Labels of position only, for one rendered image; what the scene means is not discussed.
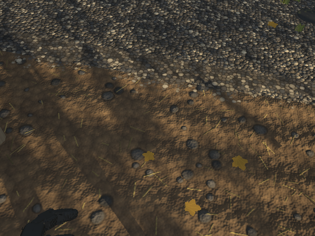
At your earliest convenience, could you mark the left robot hand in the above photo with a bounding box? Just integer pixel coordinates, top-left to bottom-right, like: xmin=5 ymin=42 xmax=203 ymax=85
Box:
xmin=20 ymin=208 xmax=79 ymax=236

